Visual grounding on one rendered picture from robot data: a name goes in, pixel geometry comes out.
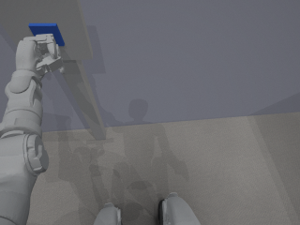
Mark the left robot upper arm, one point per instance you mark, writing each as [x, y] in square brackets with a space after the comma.
[22, 159]

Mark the left robot thigh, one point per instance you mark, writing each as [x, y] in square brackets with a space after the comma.
[109, 216]

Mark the robot thigh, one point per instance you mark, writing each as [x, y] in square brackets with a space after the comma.
[176, 211]
[109, 216]

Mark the robot left forearm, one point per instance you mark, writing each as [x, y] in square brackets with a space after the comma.
[24, 111]

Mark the button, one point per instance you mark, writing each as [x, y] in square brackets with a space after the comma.
[47, 28]

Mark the right robot thigh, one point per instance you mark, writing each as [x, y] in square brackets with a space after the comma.
[176, 211]

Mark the left robot hand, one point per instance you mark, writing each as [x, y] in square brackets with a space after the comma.
[28, 56]

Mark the panel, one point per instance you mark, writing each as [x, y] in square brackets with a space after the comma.
[15, 16]

